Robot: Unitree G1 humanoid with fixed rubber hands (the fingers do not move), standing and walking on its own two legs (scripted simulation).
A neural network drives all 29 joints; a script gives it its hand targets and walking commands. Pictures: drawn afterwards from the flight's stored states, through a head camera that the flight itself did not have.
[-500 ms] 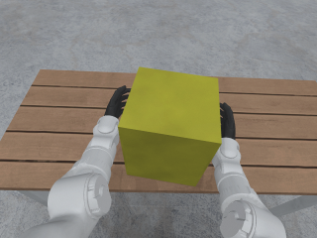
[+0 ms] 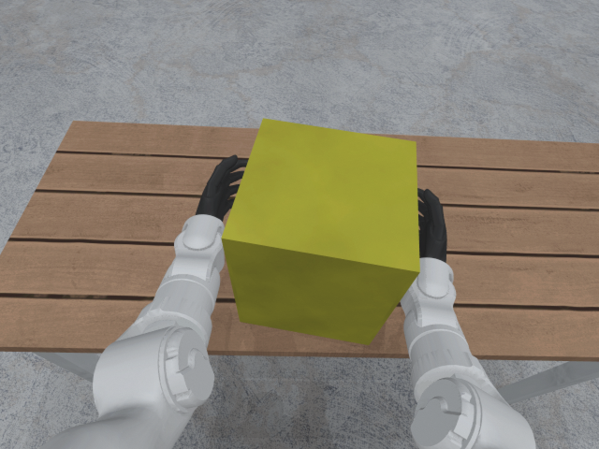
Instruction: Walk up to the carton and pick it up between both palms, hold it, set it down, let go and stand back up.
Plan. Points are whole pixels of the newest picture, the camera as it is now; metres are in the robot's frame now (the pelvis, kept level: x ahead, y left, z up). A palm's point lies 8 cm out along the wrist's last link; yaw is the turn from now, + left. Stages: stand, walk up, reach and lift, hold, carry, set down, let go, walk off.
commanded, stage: set down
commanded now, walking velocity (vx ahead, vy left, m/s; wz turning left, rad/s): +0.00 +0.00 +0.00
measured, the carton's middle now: (319, 240) +0.41 -0.05 +0.00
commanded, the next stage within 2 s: none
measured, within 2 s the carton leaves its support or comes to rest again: neither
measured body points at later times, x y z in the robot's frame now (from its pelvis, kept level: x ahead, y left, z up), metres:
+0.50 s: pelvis +0.00 +0.00 +0.00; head +0.09 +0.03 +0.44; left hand +0.46 +0.10 +0.04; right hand +0.38 -0.20 +0.03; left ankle -0.01 +0.09 -0.74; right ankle +0.01 -0.12 -0.74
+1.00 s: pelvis +0.00 +0.01 -0.02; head +0.10 +0.02 +0.41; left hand +0.48 +0.11 +0.00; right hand +0.39 -0.21 -0.01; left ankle -0.01 +0.09 -0.74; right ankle +0.01 -0.12 -0.74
